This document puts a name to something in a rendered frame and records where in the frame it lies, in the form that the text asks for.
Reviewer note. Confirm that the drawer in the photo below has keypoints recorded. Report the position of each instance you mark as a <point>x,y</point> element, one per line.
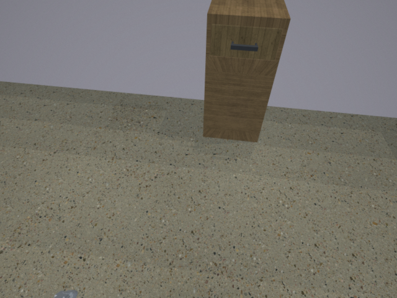
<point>266,38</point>

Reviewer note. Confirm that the handle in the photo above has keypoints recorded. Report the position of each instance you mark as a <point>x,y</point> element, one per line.
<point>244,47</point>

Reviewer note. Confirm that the cabinet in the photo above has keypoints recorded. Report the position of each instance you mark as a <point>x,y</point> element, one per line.
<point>237,90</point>

